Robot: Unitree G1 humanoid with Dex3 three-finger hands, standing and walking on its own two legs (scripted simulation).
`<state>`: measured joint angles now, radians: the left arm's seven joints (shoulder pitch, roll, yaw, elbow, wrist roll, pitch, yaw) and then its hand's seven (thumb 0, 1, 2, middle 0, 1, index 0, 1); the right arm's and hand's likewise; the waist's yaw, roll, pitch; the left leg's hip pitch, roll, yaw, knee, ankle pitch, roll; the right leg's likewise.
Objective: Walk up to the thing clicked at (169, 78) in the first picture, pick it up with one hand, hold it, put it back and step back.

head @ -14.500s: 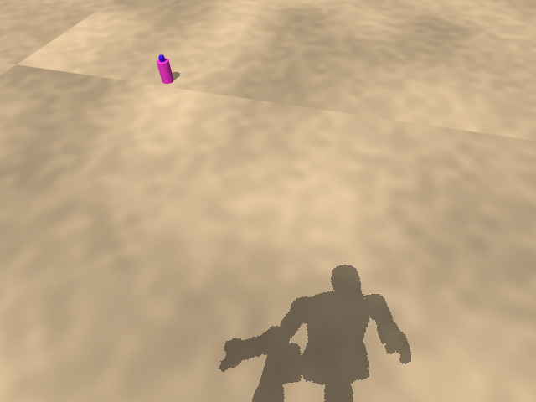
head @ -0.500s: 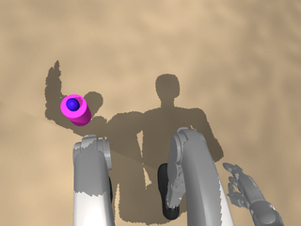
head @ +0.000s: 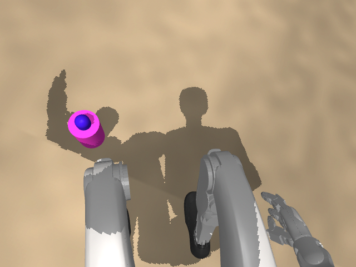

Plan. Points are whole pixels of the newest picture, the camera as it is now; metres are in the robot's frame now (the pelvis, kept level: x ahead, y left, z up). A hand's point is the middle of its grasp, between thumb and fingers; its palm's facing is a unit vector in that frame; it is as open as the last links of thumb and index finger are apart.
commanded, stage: go down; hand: left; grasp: from the side
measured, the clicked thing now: (87, 129) +0.44 +0.22 -0.28
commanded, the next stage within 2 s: none
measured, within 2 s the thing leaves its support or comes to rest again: neither
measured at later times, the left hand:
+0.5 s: hand out of the picture +0.38 +0.40 +0.01, palm faces +0.04 -1.00 -0.05, open 17.6 cm
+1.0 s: hand out of the picture +0.38 +0.40 +0.02, palm faces +0.04 -1.00 -0.05, open 17.6 cm
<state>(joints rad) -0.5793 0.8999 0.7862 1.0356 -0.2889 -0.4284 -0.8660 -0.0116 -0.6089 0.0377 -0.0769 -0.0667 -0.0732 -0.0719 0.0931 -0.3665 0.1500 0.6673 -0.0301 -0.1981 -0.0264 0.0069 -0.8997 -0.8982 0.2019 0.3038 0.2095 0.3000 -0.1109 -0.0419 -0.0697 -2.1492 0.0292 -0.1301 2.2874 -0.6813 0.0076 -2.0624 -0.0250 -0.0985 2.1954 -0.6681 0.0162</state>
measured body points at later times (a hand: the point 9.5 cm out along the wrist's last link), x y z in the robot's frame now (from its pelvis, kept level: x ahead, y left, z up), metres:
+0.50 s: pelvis +0.00 +0.00 +0.00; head +0.21 +0.09 +0.39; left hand +0.37 +0.46 +0.02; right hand +0.16 -0.27 -0.09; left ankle +0.09 +0.12 -0.34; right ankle +0.11 -0.13 -0.34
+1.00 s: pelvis +0.00 +0.00 +0.00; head +0.20 +0.08 +0.39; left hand +0.37 +0.45 +0.02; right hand +0.17 -0.27 -0.09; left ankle +0.09 +0.12 -0.34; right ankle +0.11 -0.13 -0.34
